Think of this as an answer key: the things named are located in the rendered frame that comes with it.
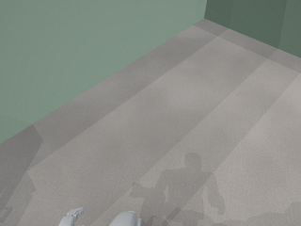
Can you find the left robot hand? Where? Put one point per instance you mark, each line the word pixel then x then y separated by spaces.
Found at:
pixel 72 216

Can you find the left robot thigh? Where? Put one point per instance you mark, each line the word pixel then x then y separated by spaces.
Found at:
pixel 126 219

